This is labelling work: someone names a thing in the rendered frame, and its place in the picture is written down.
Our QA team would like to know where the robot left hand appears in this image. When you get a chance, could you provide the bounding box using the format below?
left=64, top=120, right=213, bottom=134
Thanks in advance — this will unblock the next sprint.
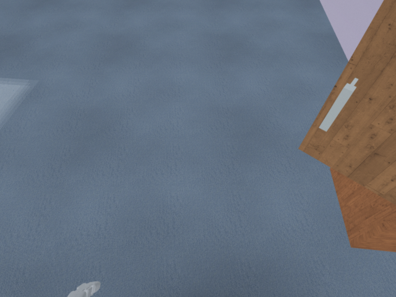
left=68, top=282, right=101, bottom=297

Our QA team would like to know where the handle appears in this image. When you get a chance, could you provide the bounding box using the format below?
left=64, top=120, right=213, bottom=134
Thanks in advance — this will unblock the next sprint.
left=319, top=78, right=358, bottom=132

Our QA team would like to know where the cupboard door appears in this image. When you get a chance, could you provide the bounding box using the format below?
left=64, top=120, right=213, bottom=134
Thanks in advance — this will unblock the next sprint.
left=299, top=0, right=396, bottom=205

